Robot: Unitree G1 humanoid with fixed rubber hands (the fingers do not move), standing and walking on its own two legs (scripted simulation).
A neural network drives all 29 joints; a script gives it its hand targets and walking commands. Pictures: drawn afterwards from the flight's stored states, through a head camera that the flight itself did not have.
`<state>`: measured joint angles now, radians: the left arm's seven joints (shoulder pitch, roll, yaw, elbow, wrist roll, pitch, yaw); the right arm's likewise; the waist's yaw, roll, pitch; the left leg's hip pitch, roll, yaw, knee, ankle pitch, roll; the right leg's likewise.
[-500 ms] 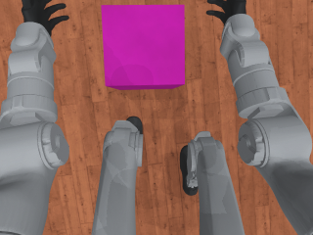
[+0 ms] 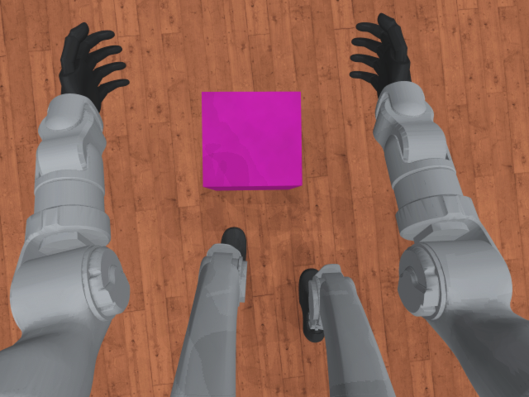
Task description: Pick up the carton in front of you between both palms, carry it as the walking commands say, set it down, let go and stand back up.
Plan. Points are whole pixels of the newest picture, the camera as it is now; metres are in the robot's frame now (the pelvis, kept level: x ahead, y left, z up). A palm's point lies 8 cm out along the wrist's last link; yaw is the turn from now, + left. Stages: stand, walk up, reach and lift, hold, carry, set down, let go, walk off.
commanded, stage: let go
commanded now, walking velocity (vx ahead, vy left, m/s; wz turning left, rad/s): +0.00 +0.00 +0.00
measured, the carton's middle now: (252, 148) +0.48 +0.09 -0.48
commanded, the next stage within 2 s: stand in 1.34 s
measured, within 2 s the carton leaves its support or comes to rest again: neither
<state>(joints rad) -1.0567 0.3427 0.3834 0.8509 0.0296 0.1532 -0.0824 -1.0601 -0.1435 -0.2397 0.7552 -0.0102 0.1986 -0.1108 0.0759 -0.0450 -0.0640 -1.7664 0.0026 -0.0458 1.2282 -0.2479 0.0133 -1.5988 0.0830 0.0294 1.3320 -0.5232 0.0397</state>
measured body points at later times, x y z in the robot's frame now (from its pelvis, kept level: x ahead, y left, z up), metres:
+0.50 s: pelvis +0.05 +0.02 +0.11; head +0.25 +0.06 +0.52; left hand +0.35 +0.30 +0.00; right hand +0.41 -0.13 +0.01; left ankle +0.13 +0.11 -0.58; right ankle +0.03 -0.13 -0.57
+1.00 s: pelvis +0.09 -0.02 +0.16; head +0.13 -0.01 +0.61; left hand +0.24 +0.22 +0.08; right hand +0.28 -0.24 +0.09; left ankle +0.13 +0.11 -0.57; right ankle +0.03 -0.13 -0.58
